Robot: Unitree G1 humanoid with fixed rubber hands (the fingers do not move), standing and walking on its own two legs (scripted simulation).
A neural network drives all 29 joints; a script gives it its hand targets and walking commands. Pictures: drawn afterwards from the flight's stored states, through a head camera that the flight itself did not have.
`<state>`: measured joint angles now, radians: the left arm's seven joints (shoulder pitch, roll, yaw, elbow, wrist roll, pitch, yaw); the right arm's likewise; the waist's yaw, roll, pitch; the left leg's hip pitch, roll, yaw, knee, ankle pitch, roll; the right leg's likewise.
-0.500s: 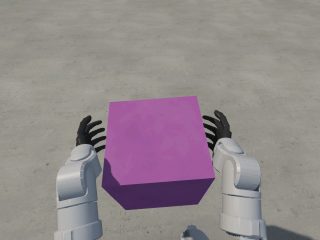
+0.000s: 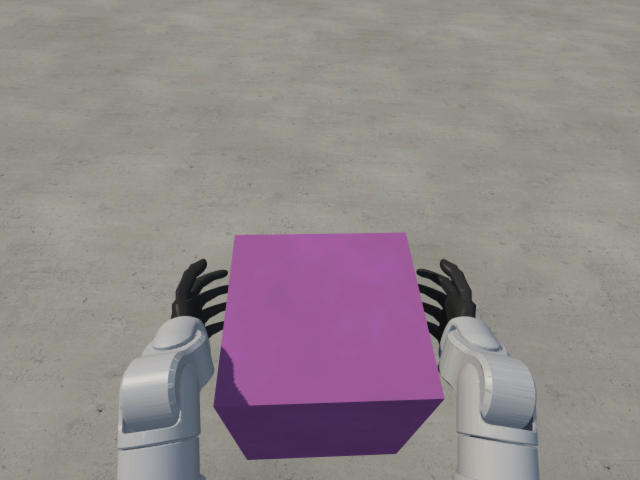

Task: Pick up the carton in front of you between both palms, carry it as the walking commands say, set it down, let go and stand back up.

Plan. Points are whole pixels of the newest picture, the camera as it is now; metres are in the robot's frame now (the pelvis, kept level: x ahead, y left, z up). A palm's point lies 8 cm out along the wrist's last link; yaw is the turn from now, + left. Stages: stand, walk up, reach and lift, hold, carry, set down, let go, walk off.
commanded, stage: carry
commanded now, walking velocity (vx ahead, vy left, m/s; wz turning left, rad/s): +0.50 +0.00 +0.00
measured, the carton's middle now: (321, 353) +0.31 +0.00 -0.01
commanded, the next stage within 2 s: none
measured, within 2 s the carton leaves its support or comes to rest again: neither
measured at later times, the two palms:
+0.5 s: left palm (235, 171) +0.57 +0.14 +0.08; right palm (426, 182) +0.55 -0.16 +0.08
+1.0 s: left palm (246, 81) +0.88 +0.15 +0.08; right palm (390, 89) +0.85 -0.15 +0.08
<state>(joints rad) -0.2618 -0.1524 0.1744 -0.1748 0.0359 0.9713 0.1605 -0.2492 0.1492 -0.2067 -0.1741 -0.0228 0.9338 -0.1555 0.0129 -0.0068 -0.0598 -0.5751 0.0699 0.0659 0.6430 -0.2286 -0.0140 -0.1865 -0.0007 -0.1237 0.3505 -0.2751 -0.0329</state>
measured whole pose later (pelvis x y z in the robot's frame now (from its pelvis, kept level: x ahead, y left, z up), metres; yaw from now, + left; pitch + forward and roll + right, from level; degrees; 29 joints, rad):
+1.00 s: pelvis +0.63 +0.02 +0.00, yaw -5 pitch +5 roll +0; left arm 0.05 -0.13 0.06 -0.50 0.02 1.16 0.15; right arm 0.05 0.13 -0.04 -0.48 -0.01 1.12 -0.15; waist -0.02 -0.01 -0.16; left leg -0.34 0.07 0.24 0.45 -0.20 0.04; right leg -0.42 -0.07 -0.08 1.04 -0.43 -0.01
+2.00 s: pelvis +0.88 -0.01 -0.01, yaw -1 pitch +5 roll -1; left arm 0.06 -0.13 0.04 -0.47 0.06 1.14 0.13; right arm 0.03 0.13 -0.04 -0.47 -0.04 1.13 -0.13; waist 0.00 0.03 -0.12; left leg -0.16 0.07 0.17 0.49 -0.41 -0.02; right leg -0.31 -0.06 -0.18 0.54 -0.30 -0.01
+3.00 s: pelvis +0.83 +0.00 -0.01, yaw -2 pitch +2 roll +0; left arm -0.22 -0.14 0.19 0.15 0.24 0.73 0.03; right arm -0.25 0.15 -0.17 0.15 -0.24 0.73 -0.02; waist 0.00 0.02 -0.07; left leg -0.20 0.05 0.19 0.52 -0.36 0.01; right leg -0.35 -0.08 -0.16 0.52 -0.21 0.00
